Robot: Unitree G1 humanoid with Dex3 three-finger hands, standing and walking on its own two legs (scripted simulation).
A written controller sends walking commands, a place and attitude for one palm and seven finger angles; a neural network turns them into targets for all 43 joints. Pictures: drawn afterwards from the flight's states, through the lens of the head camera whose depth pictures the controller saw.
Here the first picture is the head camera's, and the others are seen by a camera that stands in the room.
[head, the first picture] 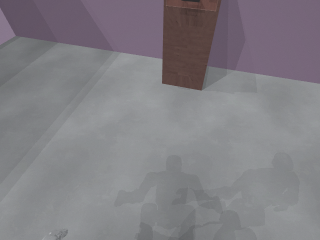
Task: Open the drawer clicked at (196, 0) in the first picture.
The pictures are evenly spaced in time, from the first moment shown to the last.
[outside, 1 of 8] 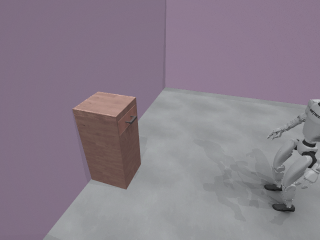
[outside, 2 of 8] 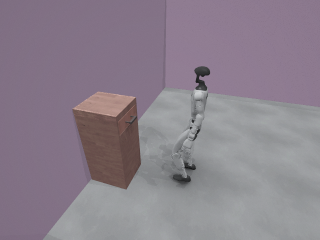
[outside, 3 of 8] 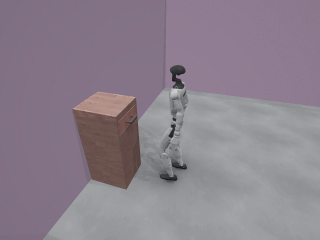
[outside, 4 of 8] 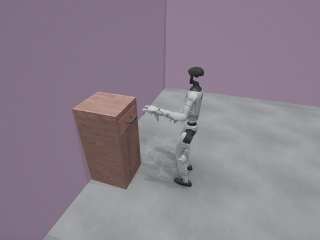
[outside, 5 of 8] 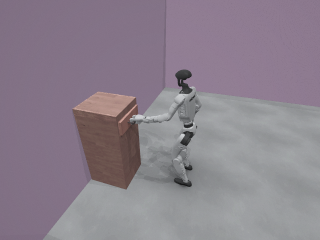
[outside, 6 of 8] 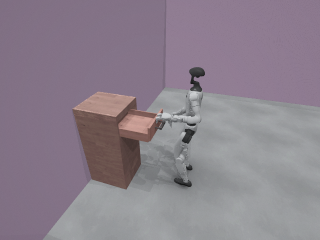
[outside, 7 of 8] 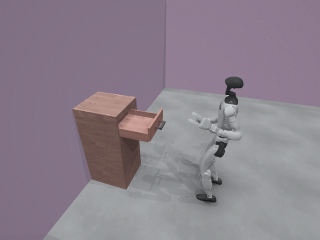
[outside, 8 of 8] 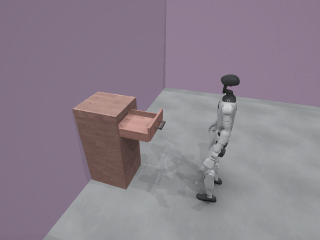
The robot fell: no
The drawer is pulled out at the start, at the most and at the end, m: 0.00 0.30 0.30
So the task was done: yes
